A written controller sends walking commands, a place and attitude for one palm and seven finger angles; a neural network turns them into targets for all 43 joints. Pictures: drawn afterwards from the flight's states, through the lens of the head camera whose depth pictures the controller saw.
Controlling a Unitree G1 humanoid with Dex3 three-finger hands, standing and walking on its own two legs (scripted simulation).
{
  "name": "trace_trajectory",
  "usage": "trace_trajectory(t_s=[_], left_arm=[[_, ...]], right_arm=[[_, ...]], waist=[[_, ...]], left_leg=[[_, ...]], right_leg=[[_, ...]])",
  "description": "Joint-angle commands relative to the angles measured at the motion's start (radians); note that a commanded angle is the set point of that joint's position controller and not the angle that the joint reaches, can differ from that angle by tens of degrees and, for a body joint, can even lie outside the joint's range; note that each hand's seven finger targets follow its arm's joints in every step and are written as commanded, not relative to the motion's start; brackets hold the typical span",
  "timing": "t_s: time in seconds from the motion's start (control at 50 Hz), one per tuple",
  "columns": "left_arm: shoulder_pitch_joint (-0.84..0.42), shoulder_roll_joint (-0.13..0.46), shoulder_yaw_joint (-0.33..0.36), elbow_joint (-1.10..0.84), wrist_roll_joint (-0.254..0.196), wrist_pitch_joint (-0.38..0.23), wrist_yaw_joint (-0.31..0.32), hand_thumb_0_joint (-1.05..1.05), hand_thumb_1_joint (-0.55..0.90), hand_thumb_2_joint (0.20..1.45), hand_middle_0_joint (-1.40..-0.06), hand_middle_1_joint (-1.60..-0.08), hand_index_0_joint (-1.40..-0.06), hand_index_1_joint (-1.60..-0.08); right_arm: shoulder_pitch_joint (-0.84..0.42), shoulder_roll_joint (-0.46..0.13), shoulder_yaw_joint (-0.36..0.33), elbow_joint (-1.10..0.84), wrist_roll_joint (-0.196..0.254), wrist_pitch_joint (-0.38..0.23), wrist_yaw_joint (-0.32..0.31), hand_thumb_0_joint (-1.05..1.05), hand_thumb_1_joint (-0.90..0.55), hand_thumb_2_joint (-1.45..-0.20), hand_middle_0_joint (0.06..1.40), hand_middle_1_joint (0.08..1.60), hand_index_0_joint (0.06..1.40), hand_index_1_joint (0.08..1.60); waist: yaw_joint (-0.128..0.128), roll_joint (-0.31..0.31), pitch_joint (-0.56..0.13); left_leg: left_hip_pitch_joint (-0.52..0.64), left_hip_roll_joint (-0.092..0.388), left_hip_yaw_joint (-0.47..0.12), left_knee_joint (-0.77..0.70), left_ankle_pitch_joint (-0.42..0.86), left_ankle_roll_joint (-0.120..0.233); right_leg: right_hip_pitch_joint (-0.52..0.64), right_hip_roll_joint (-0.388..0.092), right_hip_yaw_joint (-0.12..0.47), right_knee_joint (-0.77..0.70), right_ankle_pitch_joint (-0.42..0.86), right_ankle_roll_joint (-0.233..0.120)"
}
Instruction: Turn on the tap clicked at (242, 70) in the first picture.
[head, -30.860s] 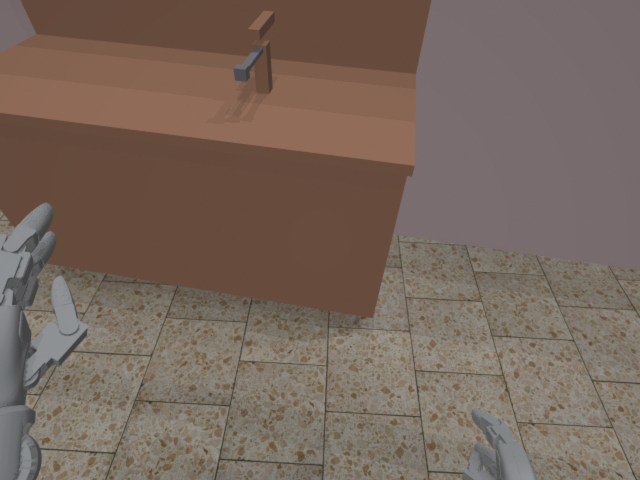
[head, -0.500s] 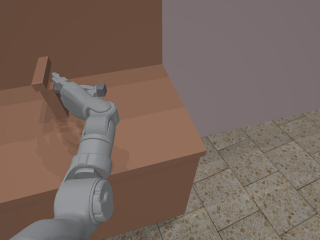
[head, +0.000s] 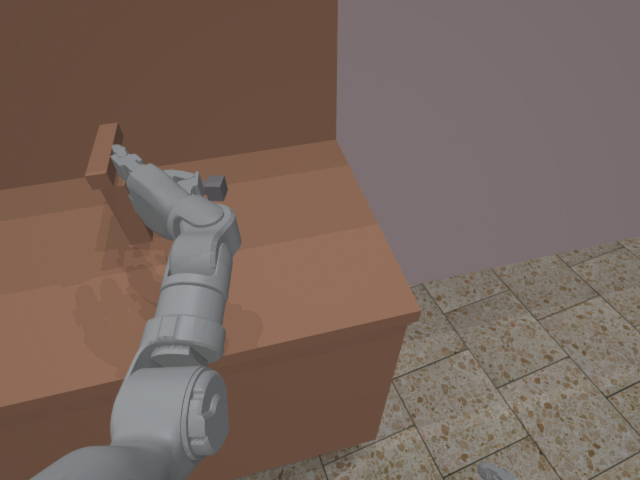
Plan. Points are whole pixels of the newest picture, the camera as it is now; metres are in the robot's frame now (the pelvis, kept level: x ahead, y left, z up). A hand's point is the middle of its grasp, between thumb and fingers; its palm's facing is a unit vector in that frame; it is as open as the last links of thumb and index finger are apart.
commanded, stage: lift the hand up off the lever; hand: left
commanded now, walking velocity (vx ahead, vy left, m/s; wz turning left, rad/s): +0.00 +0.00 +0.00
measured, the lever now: (216, 188) +0.51 +0.18 +0.10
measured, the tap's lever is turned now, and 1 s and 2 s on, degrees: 72 72 72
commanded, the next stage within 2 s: draw the hand back beside the body in 0.50 s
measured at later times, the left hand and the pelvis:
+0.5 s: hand (194, 177) +0.43 +0.17 +0.18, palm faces +0.76 -0.64 -0.07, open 7.8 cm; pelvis +0.00 +0.00 +0.00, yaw +0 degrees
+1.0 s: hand (162, 237) +0.34 +0.19 +0.17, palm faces +0.26 -0.95 -0.20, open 7.7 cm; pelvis +0.01 +0.01 +0.01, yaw -3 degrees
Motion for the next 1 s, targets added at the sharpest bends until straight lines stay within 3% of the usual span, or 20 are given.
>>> trace_trajectory(t_s=[0.0,0.02,0.06,0.1,0.12,0.18,0.38,0.42,0.48,0.52,0.58,0.6,0.62,0.7,0.74,0.78,0.8,0.82,0.92,0.98], left_arm=[[-0.466,0.146,-0.051,-0.246,0.036,-0.037,0.001,0.000,0.900,0.900,-0.150,-0.150,-0.150,-0.150],[-0.430,0.186,-0.018,-0.235,0.034,-0.032,-0.004,0.000,0.900,0.900,-0.150,-0.150,-0.150,-0.150],[-0.466,0.135,-0.065,-0.245,0.030,-0.024,-0.009,0.000,0.900,0.900,-0.150,-0.150,-0.150,-0.150],[-0.487,0.149,-0.058,-0.257,0.029,-0.022,-0.008,0.000,0.900,0.900,-0.150,-0.150,-0.150,-0.150],[-0.459,0.194,-0.020,-0.260,0.030,-0.024,-0.010,0.000,0.900,0.900,-0.150,-0.150,-0.150,-0.150],[-0.471,0.111,-0.096,-0.280,0.031,-0.015,-0.016,0.000,0.900,0.900,-0.150,-0.150,-0.150,-0.150],[-0.514,0.107,-0.092,-0.196,0.010,0.019,-0.013,0.000,0.900,0.900,-0.150,-0.150,-0.150,-0.150],[-0.515,0.185,-0.027,-0.192,0.014,0.007,-0.007,0.000,0.900,0.900,-0.150,-0.150,-0.150,-0.150],[-0.573,0.142,-0.064,-0.193,0.039,-0.011,0.006,0.000,0.900,0.900,-0.150,-0.150,-0.150,-0.150],[-0.537,0.191,-0.023,-0.211,0.045,-0.023,0.007,0.000,0.900,0.900,-0.150,-0.150,-0.150,-0.150],[-0.502,0.136,-0.059,-0.196,0.034,-0.015,-0.002,0.000,0.900,0.900,-0.150,-0.150,-0.150,-0.150],[-0.419,0.132,-0.206,-0.277,0.060,-0.018,-0.168,0.000,0.900,0.900,-0.151,-0.153,-0.151,-0.153],[-0.367,0.235,-0.108,-0.300,0.040,-0.024,-0.244,0.000,0.900,0.900,-0.152,-0.156,-0.152,-0.156],[-0.114,0.275,-0.125,-0.456,-0.064,-0.067,-0.506,0.000,0.900,0.900,-0.156,-0.168,-0.156,-0.168],[-0.012,0.316,-0.056,-0.545,-0.120,-0.064,-0.540,0.000,0.900,0.900,-0.158,-0.174,-0.158,-0.174],[0.037,0.320,-0.042,-0.653,-0.136,-0.043,-0.514,0.000,0.900,0.900,-0.160,-0.180,-0.160,-0.180],[0.221,0.463,-0.051,-0.589,-0.123,-0.130,-0.606,0.000,0.900,0.900,-0.161,-0.183,-0.161,-0.183],[0.260,0.526,0.009,-0.614,-0.137,-0.186,-0.645,0.000,0.900,0.900,-0.162,-0.186,-0.162,-0.186],[0.209,0.451,-0.160,-0.887,-0.129,-0.373,-0.738,0.000,0.900,0.900,-0.167,-0.201,-0.167,-0.201],[0.297,0.424,-0.187,-0.844,-0.126,-0.406,-0.749,0.000,0.900,0.900,-0.170,-0.210,-0.170,-0.210]], right_arm=[[-0.090,-0.107,-0.033,-0.135,0.003,-0.033,-0.011,0.000,-0.900,-0.900,0.200,0.300,0.200,0.300],[-0.090,-0.112,-0.036,-0.131,0.004,-0.027,-0.015,0.000,-0.900,-0.900,0.200,0.300,0.200,0.300],[-0.106,-0.105,-0.028,-0.135,0.009,-0.028,-0.013,0.000,-0.900,-0.900,0.200,0.300,0.200,0.300],[-0.112,-0.107,-0.028,-0.134,0.010,-0.030,-0.017,0.000,-0.900,-0.900,0.200,0.300,0.200,0.300],[-0.108,-0.110,-0.033,-0.130,0.009,-0.027,-0.021,0.000,-0.900,-0.900,0.200,0.300,0.200,0.300],[-0.125,-0.102,-0.028,-0.136,0.011,-0.033,-0.014,0.000,-0.900,-0.900,0.200,0.300,0.200,0.300],[-0.151,-0.101,-0.017,-0.113,0.021,-0.033,-0.020,0.000,-0.900,-0.900,0.200,0.300,0.200,0.300],[-0.145,-0.107,-0.021,-0.109,0.019,-0.027,-0.026,0.000,-0.900,-0.900,0.200,0.300,0.200,0.300],[-0.137,-0.098,-0.018,-0.111,0.010,-0.032,-0.019,0.000,-0.900,-0.900,0.200,0.300,0.200,0.300],[-0.119,-0.105,-0.028,-0.116,0.005,-0.028,-0.019,0.000,-0.900,-0.900,0.200,0.300,0.200,0.300],[-0.116,-0.103,-0.026,-0.127,0.008,-0.025,-0.015,0.000,-0.900,-0.900,0.200,0.300,0.200,0.300],[-0.074,-0.133,-0.030,-0.144,0.017,0.006,-0.033,0.000,-0.900,-0.900,0.200,0.300,0.200,0.300],[-0.057,-0.140,-0.037,-0.166,0.030,0.020,-0.051,0.000,-0.900,-0.900,0.200,0.300,0.200,0.300],[-0.075,-0.121,-0.010,-0.242,0.073,0.048,-0.090,0.000,-0.900,-0.900,0.200,0.300,0.200,0.300],[-0.119,-0.112,0.005,-0.275,0.091,0.051,-0.101,0.000,-0.900,-0.900,0.200,0.300,0.200,0.300],[-0.157,-0.104,0.011,-0.288,0.095,0.037,-0.102,0.000,-0.900,-0.900,0.200,0.300,0.200,0.300],[-0.079,-0.119,-0.008,-0.265,0.073,0.024,-0.079,0.000,-0.900,-0.900,0.200,0.300,0.200,0.300],[-0.089,-0.126,-0.011,-0.279,0.080,0.020,-0.072,0.000,-0.900,-0.900,0.200,0.300,0.200,0.300],[-0.132,-0.117,-0.008,-0.316,0.085,-0.058,-0.064,0.000,-0.900,-0.900,0.200,0.300,0.200,0.300],[-0.130,-0.125,-0.005,-0.309,0.080,-0.082,-0.066,0.000,-0.900,-0.900,0.200,0.300,0.200,0.300]], waist=[[0.005,-0.090,-0.308],[0.017,-0.091,-0.300],[0.003,-0.096,-0.269],[0.002,-0.097,-0.274],[0.018,-0.081,-0.280],[0.003,-0.074,-0.268],[0.001,-0.109,-0.207],[0.021,-0.104,-0.229],[0.006,-0.083,-0.257],[0.020,-0.075,-0.305],[0.009,-0.104,-0.293],[-0.035,-0.142,-0.307],[-0.005,-0.123,-0.341],[0.028,-0.147,-0.268],[0.070,-0.094,-0.224],[0.081,-0.079,-0.194],[0.038,-0.111,-0.110],[0.067,-0.076,-0.114],[0.022,0.058,-0.055],[0.021,-0.012,-0.030]], left_leg=[[0.151,-0.036,0.064,-0.025,0.306,0.035],[0.149,-0.037,0.057,-0.034,0.302,0.033],[0.149,-0.036,0.061,-0.039,0.285,0.036],[0.154,-0.035,0.064,-0.040,0.278,0.039],[0.162,-0.035,0.057,-0.049,0.285,0.035],[0.181,-0.032,0.062,-0.047,0.296,0.034],[0.170,-0.037,0.051,-0.079,0.220,0.034],[0.159,-0.041,0.048,-0.085,0.210,0.033],[0.165,-0.036,0.057,-0.067,0.231,0.036],[0.183,-0.034,0.052,-0.062,0.277,0.031],[0.170,-0.033,0.061,-0.053,0.299,0.035],[0.203,-0.037,0.071,-0.057,0.321,0.050],[0.214,-0.042,0.074,-0.064,0.343,0.060],[0.255,-0.035,0.078,-0.107,0.354,0.071],[0.266,-0.034,0.080,-0.137,0.330,0.069],[0.285,-0.030,0.087,-0.146,0.324,0.066],[0.283,-0.009,0.075,-0.164,0.268,0.069],[0.281,-0.014,0.077,-0.179,0.250,0.071],[0.399,-0.016,0.074,-0.191,0.221,0.071],[0.412,-0.013,0.064,-0.199,0.199,0.074]], right_leg=[[0.151,-0.029,0.021,-0.089,0.385,0.035],[0.158,-0.024,0.018,-0.094,0.368,0.032],[0.142,-0.028,0.020,-0.105,0.350,0.034],[0.146,-0.030,0.026,-0.112,0.349,0.037],[0.155,-0.023,0.020,-0.111,0.334,0.031],[0.141,-0.025,0.019,-0.113,0.338,0.029],[0.108,-0.025,0.021,-0.149,0.225,0.031],[0.128,-0.023,0.028,-0.151,0.216,0.031],[0.117,-0.027,0.030,-0.134,0.246,0.031],[0.137,-0.020,0.023,-0.117,0.286,0.027],[0.148,-0.027,0.023,-0.109,0.347,0.033],[0.190,-0.023,0.049,-0.087,0.437,0.032],[0.237,-0.020,0.053,-0.096,0.486,0.029],[0.314,-0.018,0.069,-0.127,0.583,0.042],[0.339,-0.015,0.069,-0.162,0.526,0.040],[0.336,-0.016,0.069,-0.186,0.497,0.044],[0.301,-0.029,0.079,-0.202,0.485,0.051],[0.319,-0.027,0.084,-0.212,0.449,0.041],[0.223,-0.013,0.088,-0.260,0.335,0.030],[0.208,-0.009,0.083,-0.271,0.300,0.030]])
